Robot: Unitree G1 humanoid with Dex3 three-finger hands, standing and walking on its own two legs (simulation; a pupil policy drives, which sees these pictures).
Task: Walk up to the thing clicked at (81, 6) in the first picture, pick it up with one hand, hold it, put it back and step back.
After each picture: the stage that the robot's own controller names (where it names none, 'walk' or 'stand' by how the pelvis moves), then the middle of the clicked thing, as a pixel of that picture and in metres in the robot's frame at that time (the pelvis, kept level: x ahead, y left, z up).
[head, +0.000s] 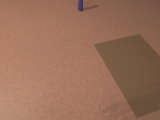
stand; (80, 2) +2.19 +0.03 -0.65
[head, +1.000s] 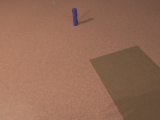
walk; (75, 17) +2.04 +0.23 -0.64
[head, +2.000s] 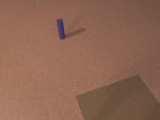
walk; (61, 29) +1.43 +0.35 -0.65
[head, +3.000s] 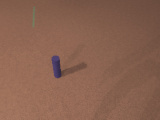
walk; (56, 67) +0.92 +0.27 -0.64
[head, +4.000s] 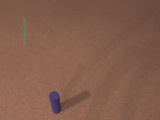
walk; (55, 103) +0.56 +0.18 -0.64
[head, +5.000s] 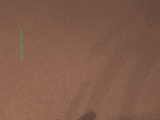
stand; out of the picture +0.36 +0.15 -0.63
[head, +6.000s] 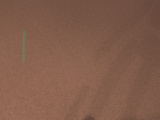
stand; out of the picture +0.35 +0.16 -0.65
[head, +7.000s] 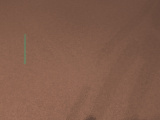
stand; out of the picture +0.36 +0.16 -0.66
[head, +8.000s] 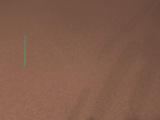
stand; out of the picture +0.34 +0.16 -0.66
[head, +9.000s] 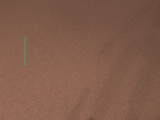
stand; out of the picture +0.34 +0.17 -0.66
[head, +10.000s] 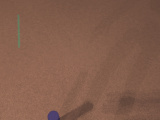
go down; out of the picture +0.36 +0.16 -0.63
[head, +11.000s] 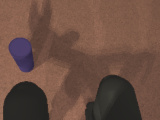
go down; (24, 58) +0.44 +0.18 -0.23
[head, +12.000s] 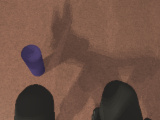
close in; (35, 63) +0.44 +0.17 -0.26
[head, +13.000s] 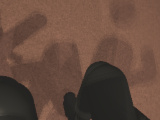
close in; out of the picture +0.43 +0.21 -0.16
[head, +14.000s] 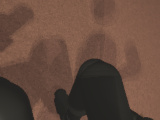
close; out of the picture +0.43 +0.22 -0.16
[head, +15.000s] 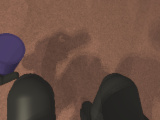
lift; (4, 62) +0.35 +0.23 -0.09
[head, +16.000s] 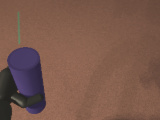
hold; (31, 86) +0.31 +0.16 +0.06
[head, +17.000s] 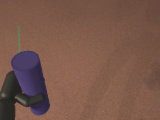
hold; (34, 87) +0.32 +0.16 +0.04
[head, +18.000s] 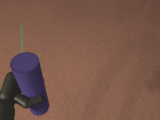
hold; (33, 88) +0.31 +0.16 +0.04
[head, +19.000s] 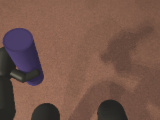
crouch; (28, 62) +0.40 +0.16 -0.03
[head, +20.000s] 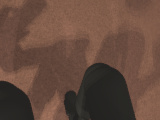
lower; out of the picture +0.45 +0.23 -0.15
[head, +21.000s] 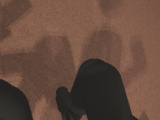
lower; out of the picture +0.44 +0.24 -0.17
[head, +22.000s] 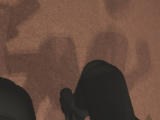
lower; out of the picture +0.44 +0.24 -0.16
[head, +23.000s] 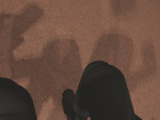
lower; out of the picture +0.42 +0.23 -0.16
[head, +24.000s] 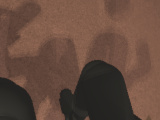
rest; out of the picture +0.43 +0.23 -0.16
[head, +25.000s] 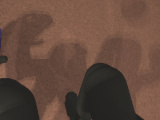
open; out of the picture +0.43 +0.20 -0.17
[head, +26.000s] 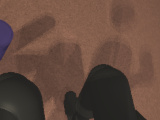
stand; out of the picture +0.42 +0.20 -0.18
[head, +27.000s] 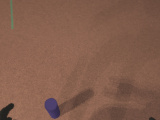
stand; (53, 109) +0.37 +0.15 -0.52
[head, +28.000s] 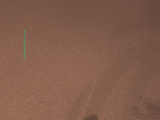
stand; out of the picture +0.36 +0.15 -0.60
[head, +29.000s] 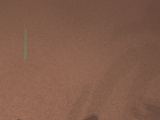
stand; out of the picture +0.36 +0.14 -0.60
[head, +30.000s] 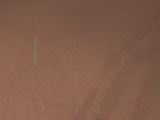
stand; out of the picture +0.38 +0.14 -0.65
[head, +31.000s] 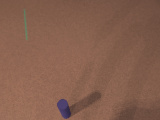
walk; (64, 109) +0.41 +0.15 -0.62
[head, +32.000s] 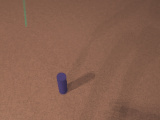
walk; (62, 84) +0.61 +0.14 -0.62
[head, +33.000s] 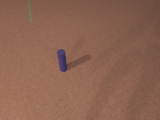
stand; (62, 61) +0.93 +0.22 -0.63
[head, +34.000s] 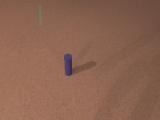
stand; (68, 65) +0.95 +0.13 -0.65
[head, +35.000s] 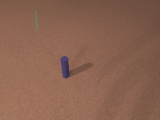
stand; (65, 67) +0.96 +0.16 -0.66
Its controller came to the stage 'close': yes
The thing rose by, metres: 0.69
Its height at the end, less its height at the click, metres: +0.00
